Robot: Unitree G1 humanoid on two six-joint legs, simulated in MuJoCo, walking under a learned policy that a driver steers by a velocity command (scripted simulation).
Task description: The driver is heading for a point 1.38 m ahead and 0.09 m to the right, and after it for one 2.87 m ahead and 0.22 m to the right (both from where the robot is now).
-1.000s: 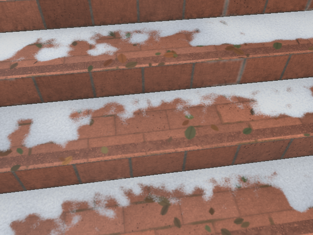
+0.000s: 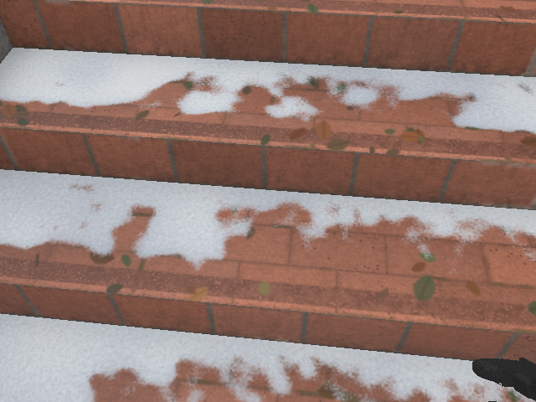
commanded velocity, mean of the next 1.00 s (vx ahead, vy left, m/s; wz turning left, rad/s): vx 0.14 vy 0.00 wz -0.14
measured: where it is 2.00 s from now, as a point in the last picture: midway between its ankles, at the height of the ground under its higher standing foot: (244, 217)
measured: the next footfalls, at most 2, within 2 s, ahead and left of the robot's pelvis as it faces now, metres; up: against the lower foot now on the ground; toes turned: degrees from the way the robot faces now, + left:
left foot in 0.06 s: +0.05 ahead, +0.12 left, +0.00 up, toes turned -3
right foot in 0.58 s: +0.01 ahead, -0.14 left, +0.00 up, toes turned -21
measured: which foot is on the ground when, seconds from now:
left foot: up 0.00-0.04, down 0.06-0.62, up 0.64-1.00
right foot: down 0.00-0.08, up 0.10-0.56, down 0.58-1.00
